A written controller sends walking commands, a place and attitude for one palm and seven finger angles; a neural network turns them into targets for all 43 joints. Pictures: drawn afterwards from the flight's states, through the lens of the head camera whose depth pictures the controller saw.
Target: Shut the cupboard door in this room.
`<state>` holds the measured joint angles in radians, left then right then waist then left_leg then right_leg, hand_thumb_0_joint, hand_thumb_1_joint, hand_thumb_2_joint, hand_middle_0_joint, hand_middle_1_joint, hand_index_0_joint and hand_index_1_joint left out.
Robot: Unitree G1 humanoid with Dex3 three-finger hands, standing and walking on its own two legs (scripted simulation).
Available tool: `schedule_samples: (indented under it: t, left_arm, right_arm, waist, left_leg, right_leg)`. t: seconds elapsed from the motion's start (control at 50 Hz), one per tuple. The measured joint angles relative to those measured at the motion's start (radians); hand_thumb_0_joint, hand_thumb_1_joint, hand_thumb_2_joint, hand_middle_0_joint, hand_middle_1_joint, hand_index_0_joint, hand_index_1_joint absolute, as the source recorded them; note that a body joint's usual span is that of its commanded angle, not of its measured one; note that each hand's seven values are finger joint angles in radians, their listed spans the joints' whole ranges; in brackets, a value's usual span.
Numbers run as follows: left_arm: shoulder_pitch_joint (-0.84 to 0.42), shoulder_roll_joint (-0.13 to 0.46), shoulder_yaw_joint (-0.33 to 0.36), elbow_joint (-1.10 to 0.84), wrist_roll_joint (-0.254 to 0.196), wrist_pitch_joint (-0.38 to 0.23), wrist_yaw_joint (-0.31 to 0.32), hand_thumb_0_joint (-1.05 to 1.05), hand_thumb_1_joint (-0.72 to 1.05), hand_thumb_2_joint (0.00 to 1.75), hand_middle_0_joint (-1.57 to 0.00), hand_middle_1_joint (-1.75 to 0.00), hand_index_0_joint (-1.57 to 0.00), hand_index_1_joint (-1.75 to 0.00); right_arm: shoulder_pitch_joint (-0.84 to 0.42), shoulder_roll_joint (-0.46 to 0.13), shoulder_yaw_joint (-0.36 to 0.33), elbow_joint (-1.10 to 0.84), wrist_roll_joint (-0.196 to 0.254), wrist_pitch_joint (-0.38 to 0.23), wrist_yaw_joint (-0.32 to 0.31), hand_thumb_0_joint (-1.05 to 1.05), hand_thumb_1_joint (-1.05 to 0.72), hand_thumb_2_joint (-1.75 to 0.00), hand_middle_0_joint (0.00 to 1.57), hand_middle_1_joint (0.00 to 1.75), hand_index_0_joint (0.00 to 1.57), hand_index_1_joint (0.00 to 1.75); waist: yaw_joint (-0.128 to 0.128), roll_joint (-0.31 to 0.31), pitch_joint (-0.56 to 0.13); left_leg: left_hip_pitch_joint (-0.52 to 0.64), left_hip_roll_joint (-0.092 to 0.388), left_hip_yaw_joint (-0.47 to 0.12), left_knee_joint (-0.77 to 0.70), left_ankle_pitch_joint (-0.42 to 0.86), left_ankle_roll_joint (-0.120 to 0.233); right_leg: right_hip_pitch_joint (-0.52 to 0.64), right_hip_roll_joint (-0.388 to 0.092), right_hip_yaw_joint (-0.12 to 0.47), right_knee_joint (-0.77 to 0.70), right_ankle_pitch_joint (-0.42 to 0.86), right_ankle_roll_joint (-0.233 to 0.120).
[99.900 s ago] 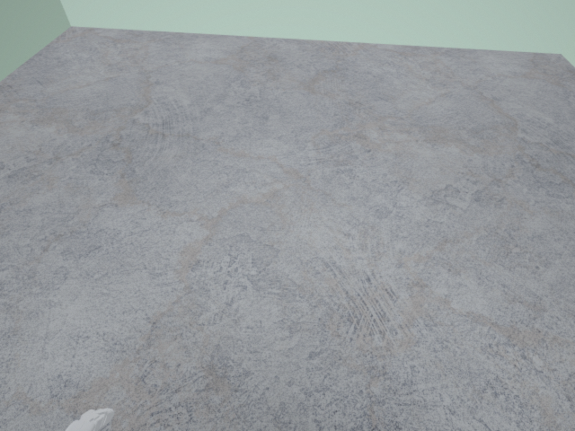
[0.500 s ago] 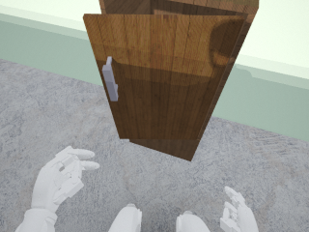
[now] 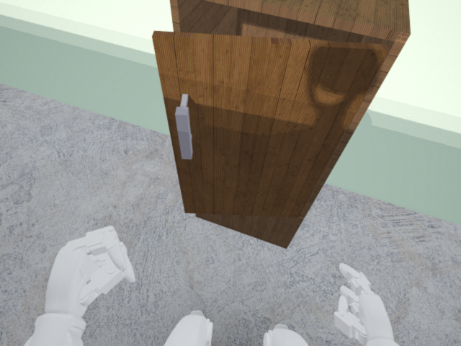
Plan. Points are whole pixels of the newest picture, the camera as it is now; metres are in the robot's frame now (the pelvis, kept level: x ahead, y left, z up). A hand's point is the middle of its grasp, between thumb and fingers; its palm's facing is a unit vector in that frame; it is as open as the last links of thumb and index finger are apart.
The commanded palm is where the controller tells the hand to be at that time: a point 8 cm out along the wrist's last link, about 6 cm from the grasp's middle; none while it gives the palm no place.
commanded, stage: raise the hand and make a fist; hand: left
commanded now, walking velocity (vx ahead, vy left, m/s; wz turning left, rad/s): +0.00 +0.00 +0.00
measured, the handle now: (186, 127) +0.50 +0.14 +0.06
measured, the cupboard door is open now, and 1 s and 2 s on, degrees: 18 18 18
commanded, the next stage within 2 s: bring the fist close to the handle in 0.66 s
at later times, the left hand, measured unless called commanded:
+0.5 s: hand (128, 258) +0.23 +0.17 +0.06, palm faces +0.04 -1.00 -0.03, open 3.1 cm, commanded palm +0.21 +0.23 +0.06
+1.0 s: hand (153, 237) +0.27 +0.15 +0.06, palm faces +0.02 -1.00 -0.03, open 3.1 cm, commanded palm +0.25 +0.20 +0.06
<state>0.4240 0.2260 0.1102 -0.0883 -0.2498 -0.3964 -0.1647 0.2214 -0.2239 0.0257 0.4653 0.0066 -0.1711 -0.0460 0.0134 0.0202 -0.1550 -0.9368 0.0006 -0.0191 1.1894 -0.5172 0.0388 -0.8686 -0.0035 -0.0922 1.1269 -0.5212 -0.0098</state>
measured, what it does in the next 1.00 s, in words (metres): stands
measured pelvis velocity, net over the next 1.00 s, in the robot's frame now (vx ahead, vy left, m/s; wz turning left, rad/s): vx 0.01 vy -0.02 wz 0.01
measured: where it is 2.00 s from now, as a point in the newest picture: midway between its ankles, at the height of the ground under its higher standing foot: outside the picture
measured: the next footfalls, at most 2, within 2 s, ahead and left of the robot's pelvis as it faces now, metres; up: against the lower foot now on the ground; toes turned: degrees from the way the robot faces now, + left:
none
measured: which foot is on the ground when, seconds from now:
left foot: down 0.00-1.00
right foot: down 0.00-1.00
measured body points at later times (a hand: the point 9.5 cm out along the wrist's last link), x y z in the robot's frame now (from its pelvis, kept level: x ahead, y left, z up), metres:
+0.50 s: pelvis +0.01 -0.01 +0.01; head +0.06 +0.00 +0.45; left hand +0.23 +0.23 +0.07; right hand +0.18 -0.25 -0.07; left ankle +0.03 +0.09 -0.65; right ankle +0.02 -0.12 -0.65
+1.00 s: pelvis +0.01 -0.02 +0.00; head +0.07 -0.02 +0.45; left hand +0.26 +0.20 +0.06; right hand +0.19 -0.25 -0.08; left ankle +0.03 +0.09 -0.65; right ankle +0.02 -0.12 -0.65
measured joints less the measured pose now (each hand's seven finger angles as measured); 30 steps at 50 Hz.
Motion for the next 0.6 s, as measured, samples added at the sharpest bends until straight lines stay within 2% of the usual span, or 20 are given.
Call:
schedule_samples:
  t: [0.18,0.38,0.6]
  left_arm:
    - [-0.023,0.009,0.011,0.009,-0.004,0.023,-0.014,0.01,0.9,0.9,-1.28,-1.48,-1.28,-1.47]
    - [-0.048,0.014,0.029,0.041,-0.021,0.034,-0.029,0.01,0.9,0.9,-1.3,-1.5,-1.3,-1.49]
    - [-0.039,0.004,0.024,0.055,-0.02,0.001,-0.016,0.01,0.9,0.9,-1.3,-1.5,-1.3,-1.5]
  right_arm:
    - [0.015,0.006,0.018,0.0,0.0,0.015,0.003,0.01,-0.9,-0.9,0.2,0.3,0.21,0.3]
    - [0.045,-0.013,0.007,0.023,0.008,0.023,-0.003,0.01,-0.9,-0.9,0.2,0.3,0.21,0.3]
    - [0.044,-0.023,-0.01,0.032,0.009,0.022,-0.001,0.01,-0.91,-0.9,0.2,0.3,0.2,0.3]
  waist:
    - [0.004,0.008,0.001]
    - [-0.009,0.011,0.004]
    - [-0.015,0.008,-0.001]
  left_leg:
    - [0.023,0.0,-0.003,-0.015,-0.001,-0.002]
    - [0.041,0.005,0.0,-0.034,0.004,-0.01]
    - [0.039,0.009,0.001,-0.036,0.004,-0.021]
  right_leg:
    - [0.024,0.002,-0.003,-0.017,0.0,-0.001]
    - [0.036,0.006,0.001,-0.028,0.002,-0.009]
    - [0.026,0.011,0.003,-0.016,-0.005,-0.02]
